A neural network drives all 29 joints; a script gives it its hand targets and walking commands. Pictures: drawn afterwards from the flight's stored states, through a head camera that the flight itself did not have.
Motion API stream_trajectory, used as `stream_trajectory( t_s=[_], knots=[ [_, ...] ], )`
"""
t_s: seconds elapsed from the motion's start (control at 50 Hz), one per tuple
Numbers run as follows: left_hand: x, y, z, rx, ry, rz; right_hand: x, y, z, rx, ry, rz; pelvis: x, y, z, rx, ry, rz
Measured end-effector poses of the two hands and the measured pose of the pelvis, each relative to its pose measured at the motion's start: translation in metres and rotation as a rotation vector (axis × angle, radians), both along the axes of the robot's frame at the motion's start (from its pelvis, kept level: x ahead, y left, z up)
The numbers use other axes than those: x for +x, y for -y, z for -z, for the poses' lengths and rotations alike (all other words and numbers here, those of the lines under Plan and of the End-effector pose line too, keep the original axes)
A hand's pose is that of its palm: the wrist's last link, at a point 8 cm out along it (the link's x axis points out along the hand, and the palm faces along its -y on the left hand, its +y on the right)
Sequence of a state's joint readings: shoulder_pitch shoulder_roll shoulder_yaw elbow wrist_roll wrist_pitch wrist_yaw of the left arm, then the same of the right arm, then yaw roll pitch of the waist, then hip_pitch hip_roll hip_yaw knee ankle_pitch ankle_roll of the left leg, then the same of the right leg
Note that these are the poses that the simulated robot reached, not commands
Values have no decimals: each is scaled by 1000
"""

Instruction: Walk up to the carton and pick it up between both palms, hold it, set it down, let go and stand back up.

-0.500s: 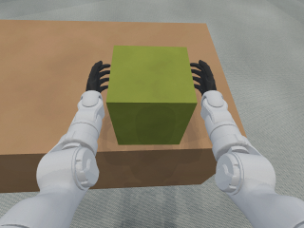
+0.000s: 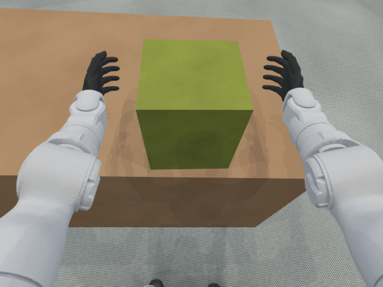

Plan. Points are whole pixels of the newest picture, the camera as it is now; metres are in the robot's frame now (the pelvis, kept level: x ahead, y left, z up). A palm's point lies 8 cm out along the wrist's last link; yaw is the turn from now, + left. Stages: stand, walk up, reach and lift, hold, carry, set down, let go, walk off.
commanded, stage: set down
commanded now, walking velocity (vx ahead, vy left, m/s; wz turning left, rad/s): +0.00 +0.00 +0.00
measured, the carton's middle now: (190, 110) +0.51 +0.02 +0.01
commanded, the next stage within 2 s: none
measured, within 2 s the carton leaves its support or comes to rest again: neither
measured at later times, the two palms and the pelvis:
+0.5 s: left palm (75, 50) +0.49 +0.23 +0.19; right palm (312, 50) +0.50 -0.19 +0.20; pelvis +0.00 +0.00 +0.01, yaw -1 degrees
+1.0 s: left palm (73, 81) +0.45 +0.24 +0.15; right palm (303, 76) +0.47 -0.18 +0.16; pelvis +0.01 -0.01 +0.02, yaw +0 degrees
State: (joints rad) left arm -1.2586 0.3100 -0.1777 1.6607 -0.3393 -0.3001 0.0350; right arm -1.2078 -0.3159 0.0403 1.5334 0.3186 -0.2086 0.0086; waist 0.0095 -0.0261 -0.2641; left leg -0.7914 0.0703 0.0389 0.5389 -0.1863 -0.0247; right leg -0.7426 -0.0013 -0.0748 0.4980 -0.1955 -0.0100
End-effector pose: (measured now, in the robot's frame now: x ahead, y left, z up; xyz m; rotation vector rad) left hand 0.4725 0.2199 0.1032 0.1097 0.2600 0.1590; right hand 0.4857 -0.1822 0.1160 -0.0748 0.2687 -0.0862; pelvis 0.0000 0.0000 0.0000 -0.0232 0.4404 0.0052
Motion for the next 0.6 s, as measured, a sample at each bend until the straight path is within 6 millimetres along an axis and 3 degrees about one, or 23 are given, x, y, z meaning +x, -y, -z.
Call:
stream_trajectory(
  t_s=[0.26,0.6],
  knots=[
    [6,-5,-33,-15,45,-16,8,6,-29,9,52,-12,-5,6,0,14,-4,2],
    [14,-20,-104,-44,87,-48,20,3,-105,50,82,5,5,4,-10,8,60,12]
  ],
)
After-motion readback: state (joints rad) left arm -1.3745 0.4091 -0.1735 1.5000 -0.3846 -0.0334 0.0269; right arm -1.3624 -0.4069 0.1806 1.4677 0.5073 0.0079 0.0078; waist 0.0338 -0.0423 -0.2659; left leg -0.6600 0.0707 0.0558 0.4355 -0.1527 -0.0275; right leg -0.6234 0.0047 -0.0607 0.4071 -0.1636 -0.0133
